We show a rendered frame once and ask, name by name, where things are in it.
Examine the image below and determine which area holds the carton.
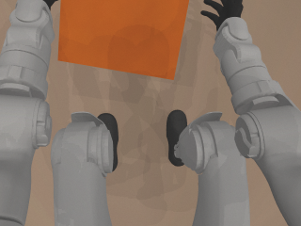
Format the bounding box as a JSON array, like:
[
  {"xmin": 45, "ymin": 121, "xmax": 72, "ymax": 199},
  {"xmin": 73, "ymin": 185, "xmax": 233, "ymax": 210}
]
[{"xmin": 57, "ymin": 0, "xmax": 189, "ymax": 80}]

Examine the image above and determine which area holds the left robot forearm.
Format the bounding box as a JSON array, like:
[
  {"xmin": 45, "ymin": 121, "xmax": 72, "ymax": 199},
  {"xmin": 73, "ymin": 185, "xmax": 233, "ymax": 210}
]
[{"xmin": 0, "ymin": 0, "xmax": 55, "ymax": 102}]

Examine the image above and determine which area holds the robot right hand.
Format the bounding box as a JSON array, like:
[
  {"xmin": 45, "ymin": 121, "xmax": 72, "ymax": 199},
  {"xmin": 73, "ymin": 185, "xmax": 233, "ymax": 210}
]
[{"xmin": 201, "ymin": 0, "xmax": 244, "ymax": 31}]

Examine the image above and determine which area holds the right robot forearm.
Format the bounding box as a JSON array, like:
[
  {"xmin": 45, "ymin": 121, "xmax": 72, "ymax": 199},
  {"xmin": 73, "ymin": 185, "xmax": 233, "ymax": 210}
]
[{"xmin": 213, "ymin": 17, "xmax": 301, "ymax": 116}]

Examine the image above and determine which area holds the left robot shin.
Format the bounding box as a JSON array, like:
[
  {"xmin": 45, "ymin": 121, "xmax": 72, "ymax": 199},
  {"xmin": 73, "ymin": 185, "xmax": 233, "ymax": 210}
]
[{"xmin": 50, "ymin": 111, "xmax": 108, "ymax": 169}]

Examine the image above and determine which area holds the right robot upper arm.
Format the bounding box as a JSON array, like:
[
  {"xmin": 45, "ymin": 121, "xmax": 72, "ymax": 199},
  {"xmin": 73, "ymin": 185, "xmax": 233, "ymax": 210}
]
[{"xmin": 234, "ymin": 105, "xmax": 301, "ymax": 226}]

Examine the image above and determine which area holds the robot left hand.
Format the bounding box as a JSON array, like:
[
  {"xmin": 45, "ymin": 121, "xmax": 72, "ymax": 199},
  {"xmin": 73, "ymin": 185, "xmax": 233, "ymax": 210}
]
[{"xmin": 43, "ymin": 0, "xmax": 58, "ymax": 10}]

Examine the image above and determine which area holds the left robot upper arm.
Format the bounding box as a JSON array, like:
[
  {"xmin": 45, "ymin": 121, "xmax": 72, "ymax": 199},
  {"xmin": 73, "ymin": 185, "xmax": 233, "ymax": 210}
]
[{"xmin": 0, "ymin": 94, "xmax": 53, "ymax": 226}]

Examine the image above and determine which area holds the robot shin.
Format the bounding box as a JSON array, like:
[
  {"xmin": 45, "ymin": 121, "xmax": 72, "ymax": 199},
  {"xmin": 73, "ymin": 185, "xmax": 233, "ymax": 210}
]
[
  {"xmin": 174, "ymin": 111, "xmax": 236, "ymax": 168},
  {"xmin": 50, "ymin": 111, "xmax": 108, "ymax": 169}
]

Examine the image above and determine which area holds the right robot shin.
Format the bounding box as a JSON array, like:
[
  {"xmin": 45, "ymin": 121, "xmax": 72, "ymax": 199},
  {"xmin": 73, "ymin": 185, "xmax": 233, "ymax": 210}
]
[{"xmin": 174, "ymin": 111, "xmax": 236, "ymax": 168}]

